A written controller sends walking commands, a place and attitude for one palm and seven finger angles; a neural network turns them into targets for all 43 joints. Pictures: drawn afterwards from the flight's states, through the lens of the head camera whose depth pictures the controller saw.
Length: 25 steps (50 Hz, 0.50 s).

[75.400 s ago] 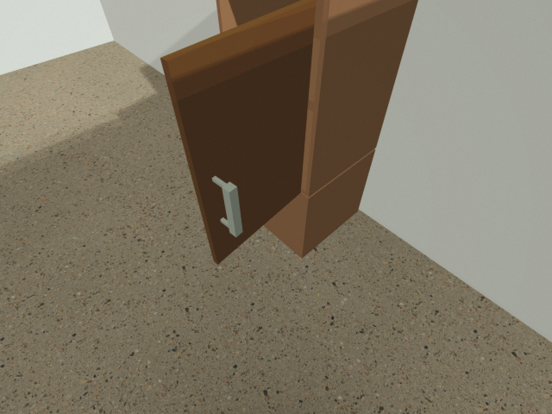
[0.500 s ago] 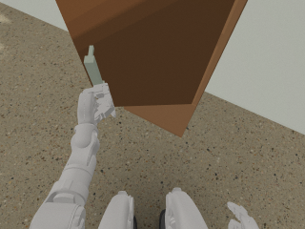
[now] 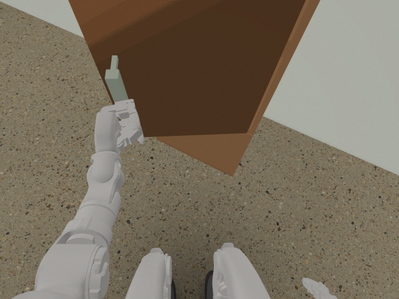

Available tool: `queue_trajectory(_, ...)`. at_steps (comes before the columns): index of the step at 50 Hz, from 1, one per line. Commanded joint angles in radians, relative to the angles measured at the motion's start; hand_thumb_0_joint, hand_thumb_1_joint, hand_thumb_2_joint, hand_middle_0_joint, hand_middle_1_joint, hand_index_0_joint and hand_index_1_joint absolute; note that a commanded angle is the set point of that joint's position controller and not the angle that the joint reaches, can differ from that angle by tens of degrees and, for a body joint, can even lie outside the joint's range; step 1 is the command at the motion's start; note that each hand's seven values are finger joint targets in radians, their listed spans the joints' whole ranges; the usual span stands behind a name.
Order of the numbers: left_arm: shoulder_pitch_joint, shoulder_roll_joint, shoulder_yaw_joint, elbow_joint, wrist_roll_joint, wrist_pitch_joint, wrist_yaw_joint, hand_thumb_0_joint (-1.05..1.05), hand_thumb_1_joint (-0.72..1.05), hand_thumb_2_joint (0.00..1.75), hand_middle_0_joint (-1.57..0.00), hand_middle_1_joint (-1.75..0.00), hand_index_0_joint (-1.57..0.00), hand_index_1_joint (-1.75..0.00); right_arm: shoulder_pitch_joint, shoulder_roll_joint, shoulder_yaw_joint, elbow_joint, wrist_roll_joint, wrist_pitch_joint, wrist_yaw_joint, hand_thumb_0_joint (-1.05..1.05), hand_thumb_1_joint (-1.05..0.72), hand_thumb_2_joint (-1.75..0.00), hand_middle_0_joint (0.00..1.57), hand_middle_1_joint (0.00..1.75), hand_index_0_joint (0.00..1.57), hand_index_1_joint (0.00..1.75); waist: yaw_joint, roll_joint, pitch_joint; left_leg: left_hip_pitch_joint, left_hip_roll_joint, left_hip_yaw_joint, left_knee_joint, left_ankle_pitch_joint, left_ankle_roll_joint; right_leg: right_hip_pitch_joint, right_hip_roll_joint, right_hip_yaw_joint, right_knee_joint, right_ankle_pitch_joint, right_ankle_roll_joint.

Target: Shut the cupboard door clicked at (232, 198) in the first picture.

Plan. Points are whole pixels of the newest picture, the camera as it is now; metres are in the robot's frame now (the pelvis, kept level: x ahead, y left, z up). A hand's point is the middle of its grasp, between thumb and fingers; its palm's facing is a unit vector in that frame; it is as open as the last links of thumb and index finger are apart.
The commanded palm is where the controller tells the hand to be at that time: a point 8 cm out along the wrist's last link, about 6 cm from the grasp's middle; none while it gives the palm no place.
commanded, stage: push the door shut along its arc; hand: left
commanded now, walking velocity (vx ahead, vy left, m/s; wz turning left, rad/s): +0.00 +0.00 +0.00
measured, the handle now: (122, 94) +0.54 +0.15 +0.02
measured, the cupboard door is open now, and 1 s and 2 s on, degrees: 32 18 10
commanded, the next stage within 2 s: pull the fist back off the door in 1.56 s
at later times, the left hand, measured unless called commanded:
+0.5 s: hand (139, 109) +0.49 +0.11 +0.03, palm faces -0.11 -0.99 -0.04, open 3.2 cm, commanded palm +0.48 +0.15 +0.03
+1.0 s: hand (156, 87) +0.54 +0.08 +0.04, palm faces -0.26 -0.96 -0.04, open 3.1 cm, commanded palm +0.54 +0.11 +0.03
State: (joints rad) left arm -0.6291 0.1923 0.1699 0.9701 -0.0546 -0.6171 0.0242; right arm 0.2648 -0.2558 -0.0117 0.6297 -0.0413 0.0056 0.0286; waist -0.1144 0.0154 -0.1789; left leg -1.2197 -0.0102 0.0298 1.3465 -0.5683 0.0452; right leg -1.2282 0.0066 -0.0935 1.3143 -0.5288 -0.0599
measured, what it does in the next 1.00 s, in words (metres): stands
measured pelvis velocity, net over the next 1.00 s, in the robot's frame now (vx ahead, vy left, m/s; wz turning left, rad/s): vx -0.01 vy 0.01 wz -0.03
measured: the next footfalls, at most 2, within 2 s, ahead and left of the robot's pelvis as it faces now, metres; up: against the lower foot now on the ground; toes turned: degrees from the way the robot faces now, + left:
none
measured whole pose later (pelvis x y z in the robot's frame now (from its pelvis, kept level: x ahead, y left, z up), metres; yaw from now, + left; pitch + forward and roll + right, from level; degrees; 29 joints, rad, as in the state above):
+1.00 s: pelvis -0.01 +0.01 -0.02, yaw -2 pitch +31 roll -4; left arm -1.09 0.43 0.23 1.25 -0.04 -0.46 -0.21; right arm 0.36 -0.26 0.03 0.64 -0.04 0.04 0.04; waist -0.25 0.06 -0.16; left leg -1.40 0.01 0.01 1.44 -0.58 0.06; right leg -1.38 0.02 -0.12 1.36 -0.52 -0.05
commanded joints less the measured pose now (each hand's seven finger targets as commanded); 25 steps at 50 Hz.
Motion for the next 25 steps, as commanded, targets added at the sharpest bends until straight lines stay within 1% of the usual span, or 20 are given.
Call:
queue_trajectory(1,-0.36,0.195,0.079,-0.204,-0.01,-0.055,0.006,0.0,0.9,0.9,-1.3,-1.5,-1.3,-1.5,0.104,-0.151,-0.052,-0.092,0.006,-0.016,-0.012,0.0,-0.9,-0.9,0.2,0.3,0.2,0.3,0.004,0.052,-0.498,0.243,-0.007,-0.069,-0.171,0.258,-0.021,0.34,0.003,0.106,-0.166,0.282,0.031)
queue_trajectory(2,-0.401,0.165,0.046,-0.236,-0.01,-0.062,-0.002,0.0,0.9,0.9,-1.3,-1.5,-1.3,-1.5,0.102,-0.147,-0.053,-0.093,0.005,-0.015,-0.011,0.0,-0.9,-0.9,0.2,0.3,0.2,0.3,-0.011,0.073,-0.528,0.27,-0.006,-0.071,-0.163,0.284,-0.021,0.333,0.002,0.106,-0.159,0.307,0.033)
queue_trajectory(4,-0.434,0.187,0.06,-0.244,-0.014,-0.077,-0.014,0.0,0.9,0.9,-1.3,-1.5,-1.3,-1.5,0.109,-0.149,-0.055,-0.083,0.003,-0.015,-0.012,0.0,-0.9,-0.9,0.2,0.3,0.2,0.3,-0.022,0.045,-0.538,0.275,-0.002,-0.075,-0.151,0.301,-0.019,0.342,0.006,0.11,-0.159,0.325,0.036)
queue_trajectory(5,-0.442,0.19,0.059,-0.24,-0.021,-0.081,-0.023,0.0,0.9,0.9,-1.3,-1.5,-1.3,-1.5,0.117,-0.15,-0.054,-0.087,0.005,-0.017,-0.016,0.0,-0.9,-0.9,0.2,0.3,0.2,0.3,-0.034,0.028,-0.527,0.268,-0.002,-0.079,-0.146,0.31,-0.016,0.342,0.009,0.108,-0.156,0.337,0.036)
queue_trajectory(6,-0.472,0.195,0.048,-0.225,-0.014,-0.084,-0.033,0.0,0.9,0.9,-1.3,-1.5,-1.3,-1.5,0.112,-0.153,-0.053,-0.076,0.005,-0.016,-0.017,0.0,-0.9,-0.9,0.2,0.3,0.2,0.3,-0.04,0.046,-0.523,0.263,0.0,-0.082,-0.145,0.295,-0.019,0.325,0.006,0.109,-0.155,0.322,0.037)
queue_trajectory(7,-0.486,0.18,0.035,-0.191,-0.013,-0.081,-0.044,0.0,0.9,0.9,-1.3,-1.5,-1.3,-1.5,0.117,-0.152,-0.054,-0.068,0.006,-0.014,-0.017,0.0,-0.9,-0.9,0.2,0.3,0.2,0.3,-0.052,0.031,-0.491,0.264,0.002,-0.088,-0.148,0.283,-0.019,0.306,0.008,0.103,-0.159,0.304,0.037)
queue_trajectory(8,-0.506,0.17,0.021,-0.176,-0.01,-0.077,-0.054,0.0,0.9,0.9,-1.3,-1.5,-1.3,-1.5,0.119,-0.155,-0.055,-0.061,0.006,-0.012,-0.017,0.0,-0.9,-0.9,0.2,0.3,0.2,0.3,-0.063,0.042,-0.481,0.267,0.003,-0.089,-0.145,0.274,-0.019,0.284,0.007,0.102,-0.161,0.291,0.038)
queue_trajectory(9,-0.502,0.164,0.015,-0.143,-0.008,-0.066,-0.064,0.0,0.9,0.9,-1.3,-1.5,-1.3,-1.5,0.125,-0.157,-0.056,-0.059,0.007,-0.01,-0.017,0.0,-0.9,-0.9,0.2,0.3,0.2,0.3,-0.065,0.042,-0.474,0.269,0.004,-0.094,-0.148,0.268,-0.02,0.27,0.008,0.096,-0.161,0.277,0.036)
queue_trajectory(10,-0.541,0.159,0.008,-0.15,-0.017,-0.063,-0.074,0.0,0.9,0.9,-1.3,-1.5,-1.3,-1.5,0.133,-0.161,-0.055,-0.062,0.007,-0.01,-0.018,0.0,-0.9,-0.9,0.2,0.3,0.2,0.3,-0.072,0.064,-0.484,0.291,0.003,-0.099,-0.146,0.288,-0.018,0.252,0.01,0.094,-0.157,0.285,0.033)
queue_trajectory(11,-0.541,0.168,0.015,-0.125,-0.018,-0.055,-0.082,0.0,0.9,0.9,-1.3,-1.5,-1.3,-1.5,0.133,-0.165,-0.058,-0.054,0.011,-0.007,-0.018,0.0,-0.9,-0.9,0.2,0.3,0.2,0.3,-0.072,0.055,-0.49,0.301,0.007,-0.105,-0.146,0.289,-0.022,0.238,0.008,0.09,-0.157,0.278,0.033)
queue_trajectory(12,-0.563,0.149,-0.001,-0.117,-0.027,-0.046,-0.093,0.0,0.9,0.9,-1.3,-1.5,-1.3,-1.5,0.134,-0.163,-0.056,-0.052,0.01,-0.005,-0.018,0.0,-0.9,-0.9,0.2,0.3,0.2,0.3,-0.081,0.059,-0.482,0.293,0.004,-0.102,-0.143,0.282,-0.02,0.238,0.008,0.091,-0.162,0.273,0.034)
queue_trajectory(13,-0.569,0.181,0.027,-0.106,-0.032,-0.042,-0.098,0.0,0.9,0.9,-1.3,-1.5,-1.3,-1.5,0.142,-0.168,-0.056,-0.051,0.011,-0.003,-0.02,0.0,-0.9,-0.9,0.2,0.3,0.2,0.3,-0.075,0.047,-0.486,0.29,0.005,-0.108,-0.145,0.283,-0.021,0.245,0.009,0.09,-0.162,0.271,0.032)
queue_trajectory(14,-0.582,0.177,0.019,-0.107,-0.034,-0.039,-0.107,0.0,0.9,0.9,-1.3,-1.5,-1.3,-1.5,0.143,-0.169,-0.056,-0.052,0.012,-0.001,-0.02,0.0,-0.9,-0.9,0.2,0.3,0.2,0.3,-0.082,0.05,-0.494,0.301,0.006,-0.111,-0.143,0.295,-0.02,0.238,0.01,0.088,-0.161,0.277,0.032)
queue_trajectory(16,-0.609,0.19,0.023,-0.119,-0.036,-0.043,-0.121,0.0,0.9,0.9,-1.3,-1.5,-1.3,-1.5,0.151,-0.171,-0.055,-0.051,0.011,0.001,-0.019,0.0,-0.9,-0.9,0.2,0.3,0.2,0.3,-0.074,0.096,-0.535,0.338,0.008,-0.116,-0.138,0.337,-0.023,0.223,0.01,0.086,-0.148,0.297,0.027)
queue_trajectory(17,-0.606,0.172,0.005,-0.096,-0.035,-0.037,-0.128,0.0,0.9,0.9,-1.3,-1.5,-1.3,-1.5,0.153,-0.169,-0.054,-0.049,0.013,0.004,-0.017,0.0,-0.9,-0.9,0.2,0.3,0.2,0.3,-0.082,0.09,-0.52,0.34,0.009,-0.121,-0.14,0.333,-0.024,0.209,0.012,0.082,-0.15,0.288,0.027)
queue_trajectory(18,-0.623,0.188,0.017,-0.079,-0.033,-0.034,-0.13,0.0,0.9,0.9,-1.3,-1.5,-1.3,-1.5,0.158,-0.173,-0.053,-0.044,0.012,0.008,-0.017,0.0,-0.9,-0.9,0.2,0.3,0.2,0.3,-0.086,0.089,-0.497,0.333,0.012,-0.128,-0.142,0.322,-0.026,0.191,0.012,0.079,-0.151,0.271,0.026)
queue_trajectory(19,-0.653,0.176,0.0,-0.07,-0.03,-0.031,-0.134,0.0,0.9,0.9,-1.3,-1.5,-1.3,-1.5,0.162,-0.173,-0.052,-0.042,0.011,0.009,-0.016,0.0,-0.9,-0.9,0.2,0.3,0.2,0.3,-0.102,0.077,-0.484,0.324,0.012,-0.13,-0.14,0.301,-0.023,0.179,0.012,0.077,-0.154,0.25,0.029)
queue_trajectory(20,-0.681,0.181,0.003,-0.068,-0.032,-0.032,-0.135,0.0,0.9,0.9,-1.3,-1.5,-1.3,-1.5,0.17,-0.173,-0.051,-0.043,0.009,0.008,-0.016,0.0,-0.9,-0.9,0.2,0.3,0.2,0.3,-0.104,0.103,-0.481,0.33,0.01,-0.136,-0.139,0.304,-0.022,0.164,0.015,0.075,-0.149,0.243,0.025)
queue_trajectory(21,-0.662,0.214,0.031,-0.028,-0.023,-0.024,-0.132,0.0,0.9,0.9,-1.3,-1.5,-1.3,-1.5,0.172,-0.179,-0.05,-0.038,0.01,0.013,-0.016,0.0,-0.9,-0.9,0.2,0.3,0.2,0.3,-0.096,0.093,-0.472,0.32,0.014,-0.138,-0.141,0.294,-0.025,0.156,0.015,0.073,-0.149,0.231,0.024)
queue_trajectory(25,-0.718,0.226,0.038,-0.018,-0.022,-0.018,-0.134,0.0,0.9,0.9,-1.3,-1.5,-1.3,-1.5,0.19,-0.183,-0.048,-0.047,0.005,0.017,-0.011,0.0,-0.9,-0.9,0.2,0.3,0.2,0.3,-0.112,0.092,-0.502,0.312,0.014,-0.143,-0.129,0.294,-0.019,0.151,0.019,0.075,-0.143,0.225,0.024)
